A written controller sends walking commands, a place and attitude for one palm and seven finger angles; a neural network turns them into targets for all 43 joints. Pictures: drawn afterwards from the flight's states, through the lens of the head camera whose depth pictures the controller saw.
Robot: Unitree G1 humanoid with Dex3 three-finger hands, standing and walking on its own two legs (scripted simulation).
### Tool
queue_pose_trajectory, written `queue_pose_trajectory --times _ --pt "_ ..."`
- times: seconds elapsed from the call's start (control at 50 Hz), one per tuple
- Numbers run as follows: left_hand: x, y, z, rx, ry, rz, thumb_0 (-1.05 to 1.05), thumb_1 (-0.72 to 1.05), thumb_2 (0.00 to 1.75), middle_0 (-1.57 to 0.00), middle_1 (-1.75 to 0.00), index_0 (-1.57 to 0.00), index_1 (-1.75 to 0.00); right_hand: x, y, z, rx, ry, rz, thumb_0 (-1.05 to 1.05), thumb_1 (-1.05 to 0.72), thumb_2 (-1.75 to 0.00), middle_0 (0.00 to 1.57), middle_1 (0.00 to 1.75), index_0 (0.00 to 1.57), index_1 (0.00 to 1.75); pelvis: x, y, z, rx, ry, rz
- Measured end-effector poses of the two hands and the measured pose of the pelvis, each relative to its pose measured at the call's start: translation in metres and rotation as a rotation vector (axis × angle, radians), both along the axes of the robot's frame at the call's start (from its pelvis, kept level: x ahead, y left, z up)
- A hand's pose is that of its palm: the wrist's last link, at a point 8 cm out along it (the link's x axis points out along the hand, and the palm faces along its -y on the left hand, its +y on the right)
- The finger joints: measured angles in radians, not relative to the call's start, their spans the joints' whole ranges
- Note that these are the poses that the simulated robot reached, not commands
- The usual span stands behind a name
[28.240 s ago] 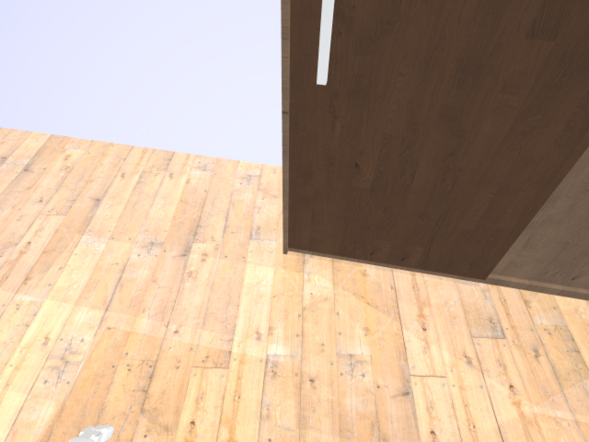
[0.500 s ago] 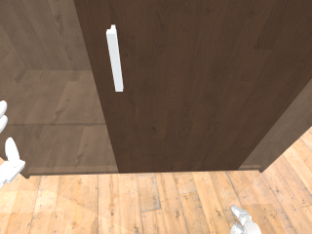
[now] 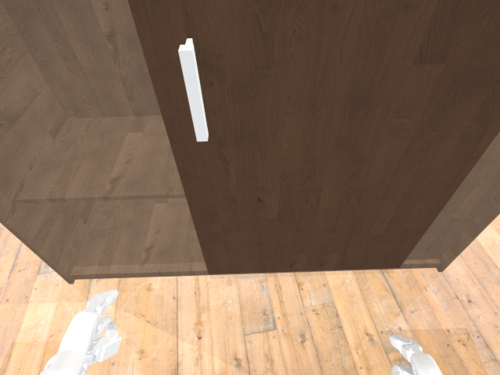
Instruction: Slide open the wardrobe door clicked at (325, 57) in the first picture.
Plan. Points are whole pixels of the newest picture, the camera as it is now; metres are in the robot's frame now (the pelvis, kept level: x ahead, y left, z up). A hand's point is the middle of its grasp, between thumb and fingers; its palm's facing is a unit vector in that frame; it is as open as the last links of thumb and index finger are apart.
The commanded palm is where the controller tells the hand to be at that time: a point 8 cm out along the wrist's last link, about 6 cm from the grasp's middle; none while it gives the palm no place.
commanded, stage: let the arm hang, fingers relaxed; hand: left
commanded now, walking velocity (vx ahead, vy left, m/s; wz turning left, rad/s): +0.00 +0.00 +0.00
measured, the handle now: (196, 93) +0.59 +0.14 +0.15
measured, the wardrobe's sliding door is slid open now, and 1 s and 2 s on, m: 0.59 0.59 0.59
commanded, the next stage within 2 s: look to check the result in 0.92 s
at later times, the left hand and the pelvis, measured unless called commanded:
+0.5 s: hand out of the picture -0.03 +0.22 -0.16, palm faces +0.00 -0.97 -0.26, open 7.3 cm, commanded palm none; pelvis -0.02 +0.00 +0.01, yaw +0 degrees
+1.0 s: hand out of the picture +0.08 +0.21 -0.15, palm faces -0.02 -0.97 -0.25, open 7.4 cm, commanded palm none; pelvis +0.01 +0.00 +0.02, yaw -1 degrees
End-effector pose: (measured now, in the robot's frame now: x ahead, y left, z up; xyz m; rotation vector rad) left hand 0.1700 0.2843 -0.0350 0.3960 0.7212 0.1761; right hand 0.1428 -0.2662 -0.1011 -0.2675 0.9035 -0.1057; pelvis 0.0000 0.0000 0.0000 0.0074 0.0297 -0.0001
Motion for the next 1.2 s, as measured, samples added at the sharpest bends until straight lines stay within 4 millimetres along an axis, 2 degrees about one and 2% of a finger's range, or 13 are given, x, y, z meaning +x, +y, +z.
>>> queue_pose_trajectory --times 0.06,0.1,0.14,0.2,0.26,0.36,0.42,0.5,0.6,0.72,0.84,0.98,1.2 --pt "-0.052 -0.028 -0.061 -0.114 0.277 0.026 0.01 0.91 0.9 -0.2 -0.3 -0.2 -0.29 -0.037 -0.005 -0.006 -0.021 0.112 -0.038 0.0 -0.9 -0.9 0.2 0.3 0.21 0.3 -0.007 -0.002 0.001 0.003 -0.013 -0.003" --pt "-0.089 -0.049 -0.087 -0.186 0.421 0.039 0.01 0.91 0.9 -0.2 -0.3 -0.2 -0.29 -0.066 -0.005 -0.008 -0.034 0.201 -0.062 0.0 -0.91 -0.9 0.2 0.3 0.21 0.3 -0.011 -0.003 0.004 0.0 -0.021 -0.004" --pt "-0.123 -0.065 -0.102 -0.241 0.525 0.071 0.01 0.92 0.9 -0.2 -0.3 -0.2 -0.29 -0.094 -0.004 -0.009 -0.043 0.292 -0.085 0.0 -0.91 -0.9 0.2 0.3 0.21 0.3 -0.013 -0.004 0.006 -0.005 -0.025 -0.004" --pt "-0.161 -0.062 -0.108 -0.252 0.615 0.14 0.0 0.97 0.9 -0.21 -0.3 -0.21 -0.3 -0.133 0.001 -0.011 -0.044 0.417 -0.108 0.0 -0.91 -0.9 0.2 0.3 0.2 0.3 -0.016 -0.006 0.009 -0.015 -0.028 0.0" --pt "-0.19 -0.055 -0.107 -0.247 0.682 0.181 0.0 0.97 0.9 -0.21 -0.3 -0.21 -0.3 -0.161 0.008 -0.014 -0.029 0.505 -0.128 0.0 -0.91 -0.9 0.2 0.3 0.2 0.3 -0.018 -0.005 0.011 -0.022 -0.028 0.003" --pt "-0.214 -0.039 -0.098 -0.208 0.738 0.227 0.0 0.94 0.9 -0.2 -0.3 -0.2 -0.3 -0.185 0.024 -0.02 0.014 0.565 -0.152 0.0 -0.91 -0.9 0.2 0.3 0.2 0.3 -0.019 -0.001 0.013 -0.025 -0.026 0.002" --pt "-0.213 -0.03 -0.094 -0.184 0.736 0.236 0.0 0.93 0.9 -0.2 -0.3 -0.2 -0.3 -0.186 0.033 -0.024 0.038 0.562 -0.157 0.0 -0.91 -0.9 0.2 0.3 0.2 0.3 -0.019 0.001 0.013 -0.023 -0.027 -0.001" --pt "-0.197 -0.021 -0.089 -0.16 0.695 0.23 0.0 0.92 0.9 -0.2 -0.3 -0.2 -0.3 -0.177 0.039 -0.028 0.058 0.532 -0.155 0.0 -0.91 -0.9 0.2 0.3 0.21 0.3 -0.017 0.004 0.014 -0.02 -0.03 -0.004" --pt "-0.165 -0.016 -0.086 -0.149 0.618 0.202 0.0 0.91 0.9 -0.2 -0.3 -0.2 -0.29 -0.153 0.04 -0.029 0.062 0.47 -0.143 0.0 -0.91 -0.9 0.2 0.3 0.21 0.3 -0.014 0.007 0.015 -0.015 -0.032 -0.008" --pt "-0.127 -0.02 -0.083 -0.157 0.533 0.162 0.0 0.91 0.9 -0.2 -0.3 -0.2 -0.29 -0.119 0.032 -0.025 0.045 0.393 -0.125 0.0 -0.91 -0.9 0.2 0.3 0.21 0.3 -0.009 0.008 0.016 -0.01 -0.033 -0.011" --pt "-0.102 -0.026 -0.081 -0.17 0.488 0.135 0.0 0.91 0.9 -0.2 -0.3 -0.2 -0.3 -0.093 0.021 -0.018 0.02 0.34 -0.116 0.0 -0.91 -0.9 0.2 0.3 0.21 0.3 -0.002 0.006 0.018 -0.008 -0.038 -0.012" --pt "-0.093 -0.026 -0.08 -0.166 0.485 0.133 0.0 0.91 0.9 -0.2 -0.3 -0.2 -0.3 -0.078 0.009 -0.011 -0.008 0.325 -0.111 0.0 -0.91 -0.9 0.2 0.3 0.2 0.3 0.005 0.003 0.019 -0.007 -0.041 -0.011" --pt "-0.098 -0.012 -0.075 -0.124 0.522 0.16 0.0 0.9 0.9 -0.2 -0.3 -0.2 -0.3 -0.074 -0.009 -0.009 -0.037 0.353 -0.111 0.0 -0.91 -0.9 0.2 0.3 0.21 0.3 0.013 -0.002 0.021 -0.007 -0.043 -0.01"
